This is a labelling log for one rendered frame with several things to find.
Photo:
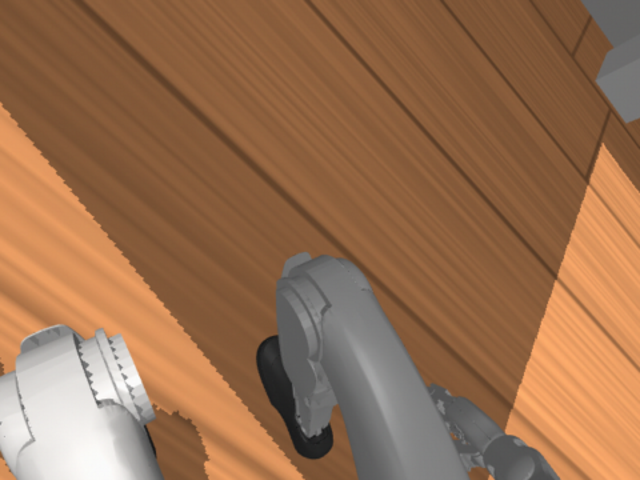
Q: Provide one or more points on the right robot foot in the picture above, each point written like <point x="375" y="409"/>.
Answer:
<point x="280" y="393"/>

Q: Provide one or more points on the right robot arm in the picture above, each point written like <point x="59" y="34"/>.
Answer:
<point x="509" y="458"/>

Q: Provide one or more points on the right robot hand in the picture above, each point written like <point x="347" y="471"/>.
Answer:
<point x="468" y="423"/>

